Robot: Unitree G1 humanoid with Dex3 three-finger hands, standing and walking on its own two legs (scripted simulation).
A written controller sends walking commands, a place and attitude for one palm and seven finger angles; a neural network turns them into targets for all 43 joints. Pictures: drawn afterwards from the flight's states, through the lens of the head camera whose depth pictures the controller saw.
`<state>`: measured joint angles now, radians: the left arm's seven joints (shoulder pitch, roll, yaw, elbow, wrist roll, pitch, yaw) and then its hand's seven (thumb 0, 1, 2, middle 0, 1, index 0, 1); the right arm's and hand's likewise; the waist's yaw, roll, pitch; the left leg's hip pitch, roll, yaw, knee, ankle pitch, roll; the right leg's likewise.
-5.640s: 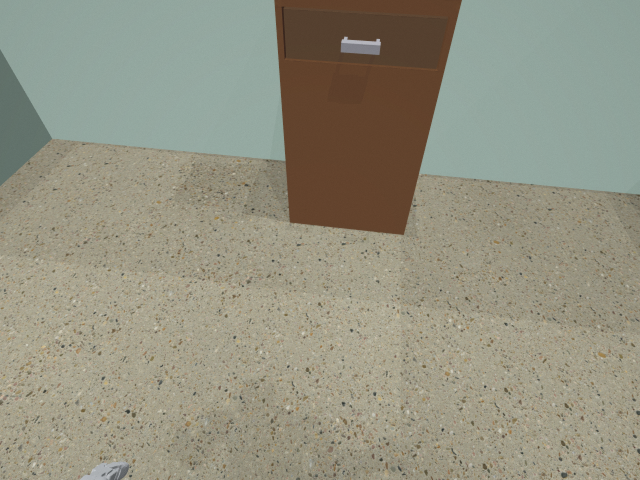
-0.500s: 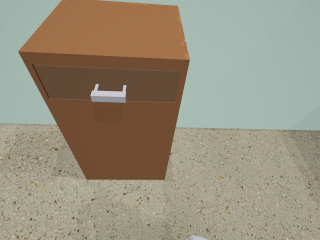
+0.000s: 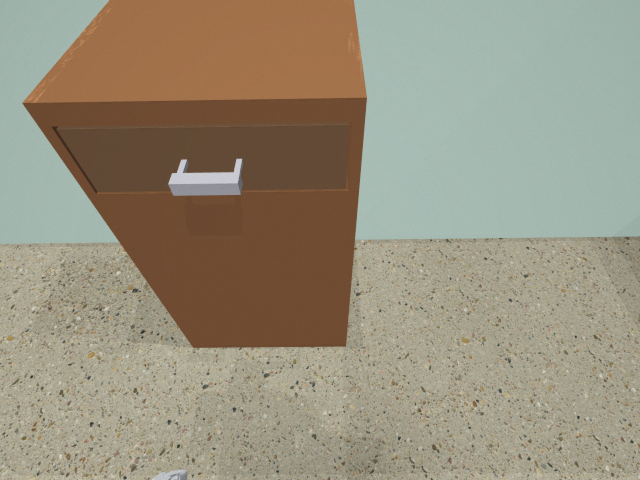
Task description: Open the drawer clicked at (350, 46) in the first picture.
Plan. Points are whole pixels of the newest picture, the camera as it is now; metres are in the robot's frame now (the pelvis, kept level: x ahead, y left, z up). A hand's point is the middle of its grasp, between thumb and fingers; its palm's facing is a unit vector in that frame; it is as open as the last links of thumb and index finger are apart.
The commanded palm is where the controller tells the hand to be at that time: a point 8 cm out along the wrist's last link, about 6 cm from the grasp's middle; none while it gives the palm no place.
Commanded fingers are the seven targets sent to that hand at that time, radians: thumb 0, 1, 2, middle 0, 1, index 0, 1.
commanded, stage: come to a stop and stand still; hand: left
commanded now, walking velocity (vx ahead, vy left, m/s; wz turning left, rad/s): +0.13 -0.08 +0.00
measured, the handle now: (209, 174) +0.55 +0.23 +0.04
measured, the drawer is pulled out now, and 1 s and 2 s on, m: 0.00 0.00 0.00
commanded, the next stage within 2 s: look again from close up in 0.32 s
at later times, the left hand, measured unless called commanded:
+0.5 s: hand out of the picture -0.03 +0.18 -0.17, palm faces -0.01 -0.98 -0.21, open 7.4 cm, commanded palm none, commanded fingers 0.00 0.90 0.90 -0.20 -0.30 -0.20 -0.30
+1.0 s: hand out of the picture +0.03 +0.18 -0.17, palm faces -0.01 -0.98 -0.22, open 7.3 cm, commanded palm +0.10 +0.23 -0.07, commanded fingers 0.00 0.88 0.89 -0.20 -0.31 -0.20 -0.31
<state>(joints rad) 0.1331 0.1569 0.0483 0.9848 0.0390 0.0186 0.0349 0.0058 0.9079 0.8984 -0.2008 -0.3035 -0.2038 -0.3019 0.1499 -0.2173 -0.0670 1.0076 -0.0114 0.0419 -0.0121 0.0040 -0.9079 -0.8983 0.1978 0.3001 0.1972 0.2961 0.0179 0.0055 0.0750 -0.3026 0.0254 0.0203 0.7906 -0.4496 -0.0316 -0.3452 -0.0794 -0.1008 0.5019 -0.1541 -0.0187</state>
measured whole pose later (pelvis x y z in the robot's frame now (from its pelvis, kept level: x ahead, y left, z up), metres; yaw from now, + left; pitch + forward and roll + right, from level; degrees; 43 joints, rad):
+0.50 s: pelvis +0.00 +0.01 +0.00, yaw -1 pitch +0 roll +0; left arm 0.33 0.12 -0.01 1.14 0.02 -0.02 0.03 0.01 0.91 0.90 -0.20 -0.30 -0.20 -0.30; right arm 0.29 -0.18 0.00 1.07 -0.02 -0.01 -0.02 0.01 -0.91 -0.90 0.20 0.30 0.20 0.30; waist -0.01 0.06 0.04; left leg -0.20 0.05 0.03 0.54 -0.34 -0.03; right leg -0.23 0.00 -0.05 0.54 -0.31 -0.02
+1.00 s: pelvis +0.00 +0.00 +0.00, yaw -2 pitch -1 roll +0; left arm 0.26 0.16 0.00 1.09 0.01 -0.02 0.03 0.01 0.92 0.90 -0.20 -0.30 -0.20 -0.30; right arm 0.30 -0.15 0.02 1.12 -0.02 -0.01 -0.03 0.01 -0.91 -0.90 0.20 0.30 0.20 0.30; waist -0.01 0.02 0.03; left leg -0.14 0.05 0.04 0.49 -0.33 -0.04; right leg -0.20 0.00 -0.04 0.53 -0.31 -0.02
